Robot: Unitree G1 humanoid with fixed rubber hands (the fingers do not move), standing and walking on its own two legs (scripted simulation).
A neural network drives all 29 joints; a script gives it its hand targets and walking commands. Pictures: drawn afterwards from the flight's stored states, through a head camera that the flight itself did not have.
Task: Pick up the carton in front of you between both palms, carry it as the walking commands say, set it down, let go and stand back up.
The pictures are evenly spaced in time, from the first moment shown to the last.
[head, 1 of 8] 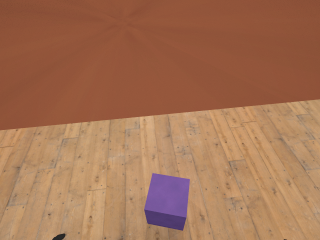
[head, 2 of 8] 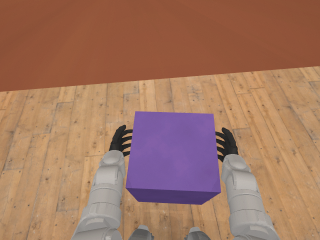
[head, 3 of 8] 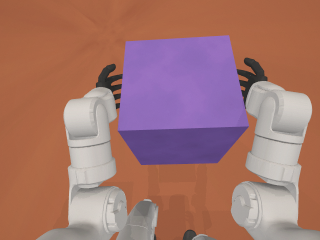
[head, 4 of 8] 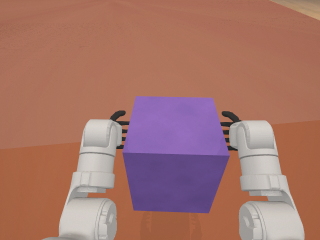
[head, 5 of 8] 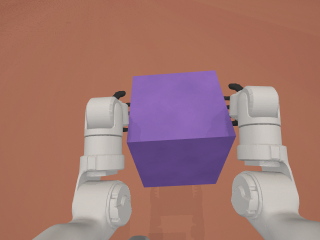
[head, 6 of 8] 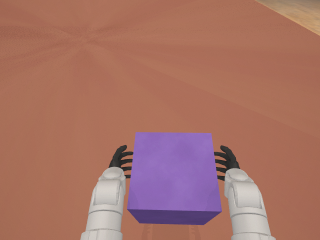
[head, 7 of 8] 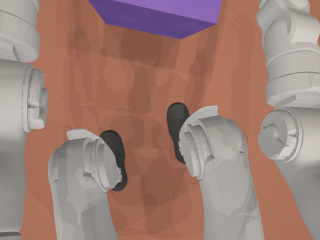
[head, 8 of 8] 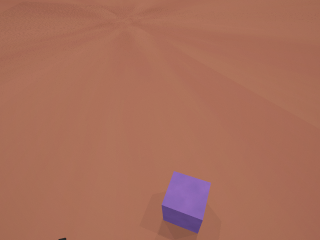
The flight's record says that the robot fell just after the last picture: no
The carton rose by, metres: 1.19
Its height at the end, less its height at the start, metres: +0.47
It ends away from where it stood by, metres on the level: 6.15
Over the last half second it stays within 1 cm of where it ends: yes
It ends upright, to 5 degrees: yes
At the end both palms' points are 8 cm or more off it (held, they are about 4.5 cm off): yes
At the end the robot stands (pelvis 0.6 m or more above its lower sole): yes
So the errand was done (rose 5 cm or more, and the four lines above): yes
